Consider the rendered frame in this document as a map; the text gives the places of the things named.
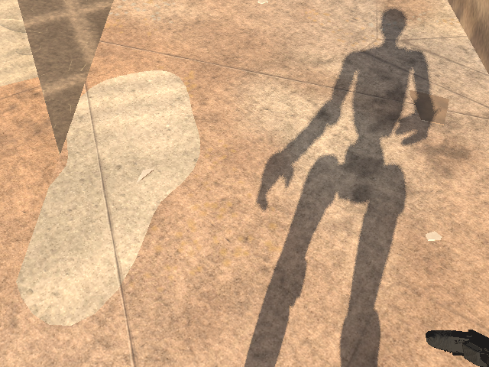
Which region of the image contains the right robot hand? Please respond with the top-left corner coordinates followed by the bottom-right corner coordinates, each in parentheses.
top-left (426, 330), bottom-right (489, 367)

